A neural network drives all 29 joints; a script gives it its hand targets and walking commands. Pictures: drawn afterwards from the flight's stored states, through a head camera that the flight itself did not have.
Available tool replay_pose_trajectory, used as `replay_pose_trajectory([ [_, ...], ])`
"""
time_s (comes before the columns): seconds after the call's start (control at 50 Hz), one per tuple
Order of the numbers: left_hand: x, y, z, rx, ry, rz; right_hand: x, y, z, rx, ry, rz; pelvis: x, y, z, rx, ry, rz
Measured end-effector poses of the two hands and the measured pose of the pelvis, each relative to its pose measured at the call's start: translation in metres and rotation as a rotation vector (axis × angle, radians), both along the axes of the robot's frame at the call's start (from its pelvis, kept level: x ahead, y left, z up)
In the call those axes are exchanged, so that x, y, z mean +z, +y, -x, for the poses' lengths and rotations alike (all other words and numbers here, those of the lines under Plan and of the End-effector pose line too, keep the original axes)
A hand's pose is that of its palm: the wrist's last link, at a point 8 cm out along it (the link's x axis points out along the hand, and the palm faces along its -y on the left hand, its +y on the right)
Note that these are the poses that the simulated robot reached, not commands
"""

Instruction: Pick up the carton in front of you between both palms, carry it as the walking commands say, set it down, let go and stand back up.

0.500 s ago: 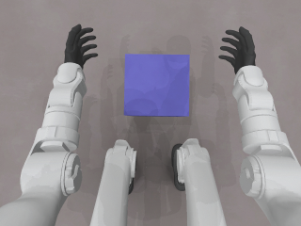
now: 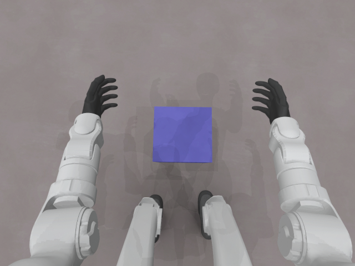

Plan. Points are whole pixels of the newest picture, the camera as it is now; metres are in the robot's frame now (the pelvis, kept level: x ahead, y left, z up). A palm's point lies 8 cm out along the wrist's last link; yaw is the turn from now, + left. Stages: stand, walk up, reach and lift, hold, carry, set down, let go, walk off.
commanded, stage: let go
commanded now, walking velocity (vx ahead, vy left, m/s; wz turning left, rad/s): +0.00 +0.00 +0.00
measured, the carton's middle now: (182, 138) +0.43 -0.01 -0.53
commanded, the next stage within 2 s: stand in 1.08 s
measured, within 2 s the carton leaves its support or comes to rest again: neither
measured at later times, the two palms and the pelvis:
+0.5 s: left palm (36, 185) +0.29 +0.23 +0.02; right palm (338, 189) +0.29 -0.23 +0.02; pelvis +0.07 +0.00 +0.11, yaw +0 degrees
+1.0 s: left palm (7, 235) +0.23 +0.23 +0.06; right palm out of the picture +0.23 -0.23 +0.06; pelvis +0.07 +0.00 +0.12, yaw +0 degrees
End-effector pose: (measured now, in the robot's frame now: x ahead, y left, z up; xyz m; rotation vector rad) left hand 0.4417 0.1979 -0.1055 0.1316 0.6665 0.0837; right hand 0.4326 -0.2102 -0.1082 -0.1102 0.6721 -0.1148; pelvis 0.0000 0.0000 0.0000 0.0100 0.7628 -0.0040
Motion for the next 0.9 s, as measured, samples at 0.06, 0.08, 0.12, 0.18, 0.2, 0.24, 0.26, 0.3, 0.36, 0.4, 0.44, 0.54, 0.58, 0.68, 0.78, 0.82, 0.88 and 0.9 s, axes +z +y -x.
replay_pose_trajectory([
  [0.06, 0.012, 0.003, 0.019, -0.016, 0.034, -0.028, 0.012, -0.004, 0.019, 0.022, 0.036, 0.028, 0.016, 0.0, -0.008, 0.0, -0.038, 0.001],
  [0.08, 0.016, 0.005, 0.027, -0.018, 0.047, -0.034, 0.017, -0.006, 0.026, 0.027, 0.049, 0.034, 0.022, 0.0, -0.011, 0.0, -0.054, 0.001],
  [0.12, 0.026, 0.008, 0.041, -0.02, 0.069, -0.041, 0.027, -0.009, 0.041, 0.032, 0.071, 0.043, 0.033, -0.001, -0.018, 0.001, -0.09, 0.002],
  [0.18, 0.043, 0.014, 0.061, -0.02, 0.087, -0.042, 0.045, -0.014, 0.059, 0.034, 0.09, 0.047, 0.049, -0.001, -0.028, 0.0, -0.144, 0.004],
  [0.2, 0.049, 0.015, 0.066, -0.02, 0.089, -0.041, 0.051, -0.016, 0.064, 0.035, 0.092, 0.047, 0.053, -0.001, -0.031, 0.0, -0.161, 0.004],
  [0.24, 0.061, 0.018, 0.075, -0.02, 0.089, -0.04, 0.063, -0.017, 0.074, 0.036, 0.094, 0.045, 0.062, -0.001, -0.038, -0.001, -0.196, 0.004],
  [0.26, 0.067, 0.02, 0.08, -0.02, 0.089, -0.039, 0.069, -0.018, 0.078, 0.038, 0.094, 0.045, 0.066, -0.001, -0.041, -0.001, -0.212, 0.005],
  [0.3, 0.078, 0.021, 0.089, -0.02, 0.088, -0.037, 0.08, -0.018, 0.087, 0.039, 0.095, 0.044, 0.073, -0.001, -0.047, -0.001, -0.246, 0.006],
  [0.36, 0.094, 0.023, 0.104, -0.019, 0.089, -0.034, 0.096, -0.018, 0.102, 0.038, 0.096, 0.041, 0.084, -0.001, -0.056, -0.001, -0.299, 0.008],
  [0.4, 0.103, 0.025, 0.115, -0.019, 0.092, -0.033, 0.106, -0.018, 0.114, 0.037, 0.098, 0.04, 0.091, -0.001, -0.061, -0.001, -0.337, 0.009],
  [0.44, 0.113, 0.026, 0.128, -0.018, 0.097, -0.033, 0.116, -0.019, 0.126, 0.036, 0.101, 0.04, 0.098, 0.0, -0.066, -0.001, -0.378, 0.01],
  [0.54, 0.136, 0.031, 0.162, -0.019, 0.108, -0.037, 0.14, -0.02, 0.159, 0.037, 0.106, 0.044, 0.114, 0.002, -0.075, -0.002, -0.494, 0.013],
  [0.58, 0.145, 0.034, 0.174, -0.018, 0.109, -0.037, 0.149, -0.02, 0.172, 0.036, 0.107, 0.044, 0.119, 0.003, -0.078, -0.003, -0.546, 0.015],
  [0.68, 0.16, 0.04, 0.196, -0.018, 0.112, -0.036, 0.162, -0.021, 0.194, 0.038, 0.114, 0.038, 0.126, 0.004, -0.08, -0.004, -0.666, 0.017],
  [0.78, 0.166, 0.04, 0.204, -0.027, 0.115, -0.032, 0.167, -0.02, 0.201, 0.048, 0.117, 0.034, 0.127, 0.005, -0.076, -0.002, -0.76, 0.018],
  [0.82, 0.167, 0.039, 0.204, -0.03, 0.117, -0.032, 0.168, -0.019, 0.2, 0.052, 0.118, 0.034, 0.126, 0.005, -0.075, -0.001, -0.788, 0.018],
  [0.88, 0.167, 0.037, 0.205, -0.032, 0.121, -0.031, 0.168, -0.018, 0.2, 0.057, 0.121, 0.034, 0.126, 0.005, -0.072, 0.0, -0.822, 0.018],
  [0.9, 0.167, 0.037, 0.205, -0.032, 0.123, -0.031, 0.168, -0.018, 0.2, 0.058, 0.123, 0.034, 0.126, 0.005, -0.072, 0.0, -0.831, 0.018],
])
